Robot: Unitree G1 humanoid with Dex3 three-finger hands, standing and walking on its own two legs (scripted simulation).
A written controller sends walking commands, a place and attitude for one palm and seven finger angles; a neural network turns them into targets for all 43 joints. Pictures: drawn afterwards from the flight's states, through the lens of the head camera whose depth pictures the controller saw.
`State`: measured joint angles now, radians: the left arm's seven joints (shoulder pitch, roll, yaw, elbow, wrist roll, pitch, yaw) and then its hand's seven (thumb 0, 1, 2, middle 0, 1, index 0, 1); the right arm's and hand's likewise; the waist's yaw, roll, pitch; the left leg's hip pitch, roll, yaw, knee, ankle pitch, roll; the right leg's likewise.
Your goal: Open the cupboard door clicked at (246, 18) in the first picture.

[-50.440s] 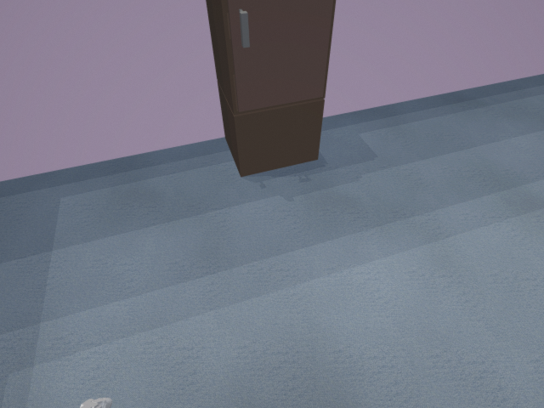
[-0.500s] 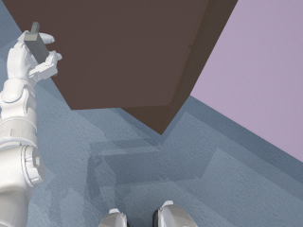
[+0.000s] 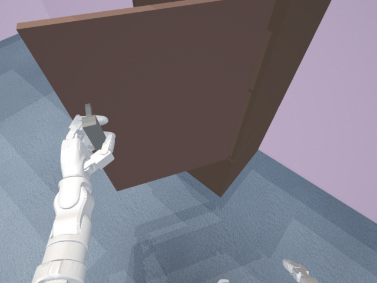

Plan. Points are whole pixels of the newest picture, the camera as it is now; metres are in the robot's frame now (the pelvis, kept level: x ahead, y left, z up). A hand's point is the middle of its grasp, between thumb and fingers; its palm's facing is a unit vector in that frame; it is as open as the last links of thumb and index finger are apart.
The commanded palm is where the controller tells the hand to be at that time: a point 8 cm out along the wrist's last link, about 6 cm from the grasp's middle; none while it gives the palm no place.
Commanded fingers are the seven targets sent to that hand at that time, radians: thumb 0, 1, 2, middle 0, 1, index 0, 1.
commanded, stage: pull the door open along its arc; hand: left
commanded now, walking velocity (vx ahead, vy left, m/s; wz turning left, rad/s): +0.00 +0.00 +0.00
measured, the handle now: (97, 131) +0.42 +0.21 +0.06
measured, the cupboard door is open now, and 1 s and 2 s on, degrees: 59 83 84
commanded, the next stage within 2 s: open thumb and fingers to let go in 0.48 s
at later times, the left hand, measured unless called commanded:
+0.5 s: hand (148, 203) +0.26 +0.08 +0.07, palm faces +0.44 -0.90 +0.00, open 6.4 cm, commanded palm +0.20 +0.11 +0.06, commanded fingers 0.00 0.90 0.90 -0.40 -1.35 -0.40 -1.35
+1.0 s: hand (152, 209) +0.25 +0.07 +0.07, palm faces +0.43 -0.90 +0.00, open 10.6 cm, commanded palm +0.20 +0.12 +0.06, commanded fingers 0.00 -0.50 0.30 -0.30 -1.20 -0.30 -1.20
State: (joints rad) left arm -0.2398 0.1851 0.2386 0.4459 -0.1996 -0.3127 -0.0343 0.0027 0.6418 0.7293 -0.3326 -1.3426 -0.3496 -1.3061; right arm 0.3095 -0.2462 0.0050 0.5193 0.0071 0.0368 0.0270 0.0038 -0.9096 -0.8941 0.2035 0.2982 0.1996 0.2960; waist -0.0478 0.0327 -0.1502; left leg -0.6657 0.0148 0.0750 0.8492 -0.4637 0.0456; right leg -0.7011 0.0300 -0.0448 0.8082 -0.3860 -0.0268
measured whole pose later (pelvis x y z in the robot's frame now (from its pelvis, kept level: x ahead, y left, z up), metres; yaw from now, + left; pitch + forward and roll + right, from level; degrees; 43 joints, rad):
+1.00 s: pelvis -0.02 -0.05 +0.00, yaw +5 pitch +7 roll +1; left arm 0.16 -0.05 -0.13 0.09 0.00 -0.24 0.44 0.01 0.00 0.52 -0.33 -1.25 -0.35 -1.26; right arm 0.21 -0.20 0.02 0.56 -0.06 -0.01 -0.02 0.01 -0.91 -0.89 0.20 0.30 0.20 0.30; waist 0.01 0.04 -0.12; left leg -0.54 0.00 -0.01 0.82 -0.41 -0.02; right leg -0.57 0.01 -0.13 0.83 -0.40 -0.10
